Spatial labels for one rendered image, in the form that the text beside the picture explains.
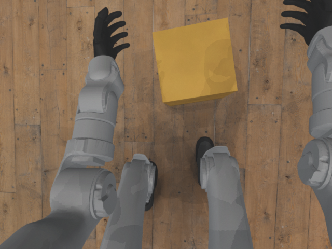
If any left robot forearm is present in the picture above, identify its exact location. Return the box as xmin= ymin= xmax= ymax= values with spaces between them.
xmin=50 ymin=55 xmax=125 ymax=207

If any robot left shin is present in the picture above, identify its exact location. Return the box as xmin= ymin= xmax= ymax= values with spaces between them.
xmin=121 ymin=154 xmax=151 ymax=203

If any right robot hand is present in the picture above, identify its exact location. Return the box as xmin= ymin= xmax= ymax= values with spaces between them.
xmin=280 ymin=0 xmax=332 ymax=45

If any robot right shin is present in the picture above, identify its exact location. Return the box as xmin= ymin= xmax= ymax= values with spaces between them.
xmin=202 ymin=146 xmax=240 ymax=175

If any left robot upper arm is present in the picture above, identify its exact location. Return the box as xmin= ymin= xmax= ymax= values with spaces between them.
xmin=0 ymin=168 xmax=118 ymax=249

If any robot shin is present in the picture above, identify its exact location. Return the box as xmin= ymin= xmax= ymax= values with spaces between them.
xmin=202 ymin=146 xmax=240 ymax=175
xmin=121 ymin=154 xmax=151 ymax=203

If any left robot hand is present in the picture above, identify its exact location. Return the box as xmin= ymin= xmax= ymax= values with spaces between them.
xmin=93 ymin=7 xmax=130 ymax=60

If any carton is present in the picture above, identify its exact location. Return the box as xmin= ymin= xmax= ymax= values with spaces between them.
xmin=152 ymin=17 xmax=238 ymax=106

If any right robot forearm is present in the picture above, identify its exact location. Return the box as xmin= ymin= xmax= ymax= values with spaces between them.
xmin=307 ymin=26 xmax=332 ymax=138

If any right robot upper arm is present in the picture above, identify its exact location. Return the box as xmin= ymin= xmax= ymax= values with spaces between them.
xmin=297 ymin=137 xmax=332 ymax=246

